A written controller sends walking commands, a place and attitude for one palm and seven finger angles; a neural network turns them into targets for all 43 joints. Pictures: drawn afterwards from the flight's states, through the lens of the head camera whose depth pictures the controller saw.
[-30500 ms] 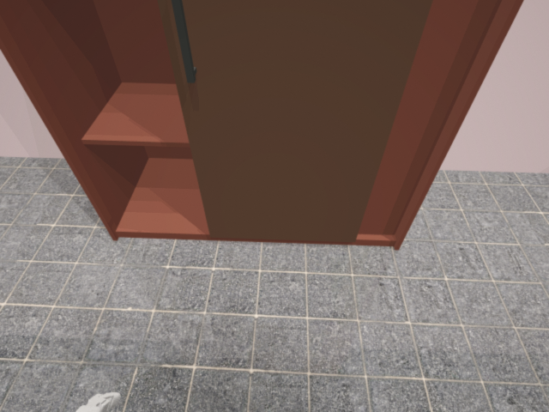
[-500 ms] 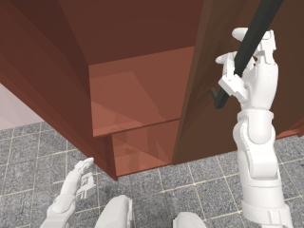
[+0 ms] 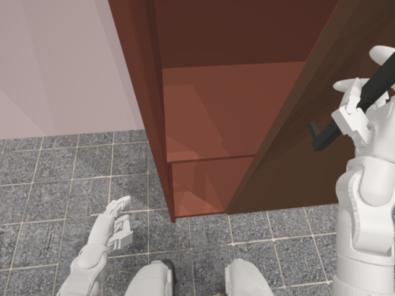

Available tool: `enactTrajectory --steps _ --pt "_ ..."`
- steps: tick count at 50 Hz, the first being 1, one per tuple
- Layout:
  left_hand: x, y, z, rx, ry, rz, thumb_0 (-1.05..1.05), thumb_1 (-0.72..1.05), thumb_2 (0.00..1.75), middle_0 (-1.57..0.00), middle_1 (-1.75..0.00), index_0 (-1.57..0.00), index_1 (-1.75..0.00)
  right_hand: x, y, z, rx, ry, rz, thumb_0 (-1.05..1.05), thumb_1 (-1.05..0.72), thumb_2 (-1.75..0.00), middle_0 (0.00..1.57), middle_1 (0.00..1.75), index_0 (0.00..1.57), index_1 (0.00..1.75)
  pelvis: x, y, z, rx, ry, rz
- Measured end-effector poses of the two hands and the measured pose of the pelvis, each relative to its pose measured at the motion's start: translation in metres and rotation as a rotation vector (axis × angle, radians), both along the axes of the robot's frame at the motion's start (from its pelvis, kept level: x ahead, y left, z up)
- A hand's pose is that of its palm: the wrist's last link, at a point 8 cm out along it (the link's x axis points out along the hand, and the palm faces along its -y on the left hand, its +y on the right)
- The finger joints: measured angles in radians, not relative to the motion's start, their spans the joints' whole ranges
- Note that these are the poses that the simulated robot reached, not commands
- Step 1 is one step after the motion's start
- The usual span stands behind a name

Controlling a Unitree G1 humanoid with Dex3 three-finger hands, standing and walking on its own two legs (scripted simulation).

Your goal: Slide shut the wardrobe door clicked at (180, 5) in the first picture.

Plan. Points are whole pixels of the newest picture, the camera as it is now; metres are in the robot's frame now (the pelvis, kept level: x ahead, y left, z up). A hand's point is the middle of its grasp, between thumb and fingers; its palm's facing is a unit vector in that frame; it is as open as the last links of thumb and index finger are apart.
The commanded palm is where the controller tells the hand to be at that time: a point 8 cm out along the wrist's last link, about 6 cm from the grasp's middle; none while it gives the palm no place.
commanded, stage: step sideways, sliding the door along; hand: right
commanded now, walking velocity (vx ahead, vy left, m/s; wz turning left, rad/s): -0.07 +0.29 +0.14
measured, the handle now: (359, 87) +0.39 -0.23 +0.20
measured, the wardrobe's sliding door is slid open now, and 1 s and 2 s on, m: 0.25 0.00 0.00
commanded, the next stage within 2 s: stop walking and hold the door there in 1.14 s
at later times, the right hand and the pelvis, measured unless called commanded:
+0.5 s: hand (227, 122) +0.33 -0.03 +0.19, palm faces +0.20 +0.98 -0.03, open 6.8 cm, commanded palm +0.30 -0.02 +0.19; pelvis -0.05 +0.11 +0.00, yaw +2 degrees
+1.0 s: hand (163, 122) +0.32 +0.05 +0.20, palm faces +0.32 +0.95 -0.01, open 6.7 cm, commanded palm +0.29 +0.08 +0.20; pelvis -0.08 +0.23 -0.01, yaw +2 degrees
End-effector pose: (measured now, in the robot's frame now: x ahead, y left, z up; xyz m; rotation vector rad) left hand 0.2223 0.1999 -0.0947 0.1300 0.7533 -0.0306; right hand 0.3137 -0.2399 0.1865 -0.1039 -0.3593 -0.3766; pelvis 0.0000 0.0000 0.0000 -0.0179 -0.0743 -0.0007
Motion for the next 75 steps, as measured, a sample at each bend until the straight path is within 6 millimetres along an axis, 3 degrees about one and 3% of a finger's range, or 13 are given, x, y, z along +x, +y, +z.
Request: enactTrajectory --steps 5,11,16,20,23,30,37,47,53,56,63,67,75 --pt "-0.028 0.041 0.010 0.104 0.009 0.084 0.01 0.91 0.90 -0.20 -0.30 -0.20 -0.30 -0.003 0.025 -0.002 0.026 -0.027 0.111 0.00 -0.79 -0.84 0.45 1.41 0.10 1.19 -0.010 0.002 -0.007 0.003 0.005 -0.002" --pt "-0.060 0.057 0.022 0.097 0.062 0.067 0.01 0.91 0.90 -0.20 -0.30 -0.19 -0.30 -0.007 0.060 -0.001 0.059 -0.015 0.181 0.01 -0.80 -0.84 0.43 1.41 0.11 1.17 -0.016 0.026 0.003 0.054 0.004 0.033" --pt "-0.070 0.068 0.015 0.040 0.060 0.038 0.01 0.91 0.90 -0.20 -0.30 -0.20 -0.30 -0.010 0.093 -0.001 0.061 -0.010 0.196 0.02 -0.80 -0.84 0.42 1.41 0.12 1.19 -0.024 0.054 0.001 0.071 0.009 0.079" --pt "-0.072 0.082 -0.005 -0.028 0.024 0.015 0.01 0.91 0.90 -0.20 -0.30 -0.20 -0.30 -0.013 0.122 -0.002 0.017 -0.019 0.175 0.00 -0.81 -0.84 0.42 1.41 0.06 1.20 -0.036 0.085 -0.012 0.069 -0.013 0.074" --pt "-0.081 0.097 -0.014 -0.059 0.048 0.030 0.01 0.91 0.90 -0.20 -0.30 -0.20 -0.30 -0.016 0.144 0.000 0.008 0.008 0.166 0.00 -0.82 -0.85 0.41 1.41 0.04 1.22 -0.045 0.101 -0.008 0.093 -0.035 0.029" --pt "-0.105 0.142 -0.004 0.039 0.086 0.116 0.01 0.91 0.90 -0.20 -0.30 -0.20 -0.30 -0.018 0.190 0.000 0.054 -0.003 0.259 0.02 -0.80 -0.85 0.38 1.41 0.08 1.26 -0.053 0.118 -0.005 0.010 0.026 0.029" --pt "-0.127 0.184 0.005 0.049 0.066 0.140 0.01 0.91 0.90 -0.20 -0.30 -0.20 -0.30 -0.021 0.229 0.000 0.031 0.002 0.328 0.02 -0.79 -0.84 0.42 1.41 0.07 1.28 -0.072 0.154 -0.003 0.023 -0.007 0.081" --pt "-0.148 0.243 -0.037 -0.014 0.146 0.111 0.01 0.91 0.90 -0.20 -0.30 -0.20 -0.30 -0.025 0.245 0.004 0.025 0.051 0.083 0.01 -0.82 -0.87 0.35 1.41 0.03 1.30 -0.081 0.225 -0.021 0.044 -0.024 0.021" --pt "-0.150 0.270 -0.021 0.077 0.219 0.107 0.01 0.91 0.90 -0.20 -0.30 -0.20 -0.30 -0.025 0.247 0.003 0.043 0.033 0.053 0.01 -0.81 -0.88 0.36 1.41 0.07 1.28 -0.071 0.243 -0.011 0.011 0.033 0.023" --pt "-0.142 0.280 -0.014 0.121 0.215 0.111 0.01 0.91 0.90 -0.20 -0.30 -0.20 -0.30 -0.025 0.246 0.000 0.024 0.006 0.064 0.01 -0.81 -0.87 0.37 1.41 0.05 1.21 -0.069 0.249 -0.012 -0.008 0.031 0.029" --pt "-0.115 0.288 0.023 0.107 0.124 0.069 0.01 0.91 0.90 -0.20 -0.30 -0.20 -0.30 -0.025 0.246 0.002 0.069 0.022 0.053 0.02 -0.80 -0.87 0.37 1.41 0.10 1.20 -0.061 0.263 0.011 0.073 -0.006 0.042" --pt "-0.105 0.301 0.036 0.104 0.107 0.089 0.01 0.91 0.90 -0.20 -0.30 -0.20 -0.30 -0.022 0.240 0.001 -0.059 0.059 0.054 -0.03 -0.74 -0.87 0.40 1.41 0.15 1.24 -0.050 0.282 0.017 0.105 0.002 0.092" --pt "-0.097 0.357 0.021 0.066 0.046 0.138 0.01 0.90 0.90 -0.20 -0.30 -0.20 -0.30 -0.024 0.241 0.006 -0.142 0.134 -0.113 -0.09 -0.66 -0.85 0.44 1.41 0.26 1.36 -0.024 0.335 0.007 0.089 -0.025 0.118"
